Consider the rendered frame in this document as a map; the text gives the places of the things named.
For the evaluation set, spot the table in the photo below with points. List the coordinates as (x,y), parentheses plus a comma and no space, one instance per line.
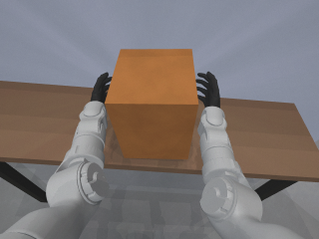
(269,140)

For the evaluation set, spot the robot left upper arm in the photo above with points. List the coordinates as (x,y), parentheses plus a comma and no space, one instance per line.
(74,195)

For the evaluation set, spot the robot left forearm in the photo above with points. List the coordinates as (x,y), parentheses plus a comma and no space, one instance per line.
(90,137)

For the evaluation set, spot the robot right forearm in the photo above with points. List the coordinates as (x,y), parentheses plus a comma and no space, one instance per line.
(215,148)

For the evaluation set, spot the right robot hand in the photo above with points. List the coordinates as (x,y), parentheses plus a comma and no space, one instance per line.
(212,96)

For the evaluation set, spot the carton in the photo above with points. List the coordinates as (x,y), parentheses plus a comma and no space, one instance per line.
(152,102)

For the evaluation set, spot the robot right upper arm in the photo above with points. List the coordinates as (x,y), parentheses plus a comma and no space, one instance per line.
(235,211)

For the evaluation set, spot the left robot hand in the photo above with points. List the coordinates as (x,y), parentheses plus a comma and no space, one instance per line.
(99,92)

